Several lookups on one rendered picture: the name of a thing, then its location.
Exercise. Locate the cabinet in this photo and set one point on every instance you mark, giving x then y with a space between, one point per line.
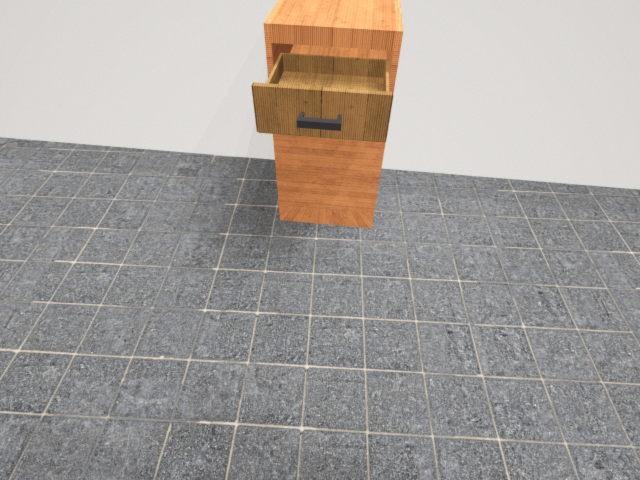
326 180

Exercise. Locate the drawer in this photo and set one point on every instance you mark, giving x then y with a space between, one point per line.
323 87

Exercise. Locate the handle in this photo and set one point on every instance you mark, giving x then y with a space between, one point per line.
319 123

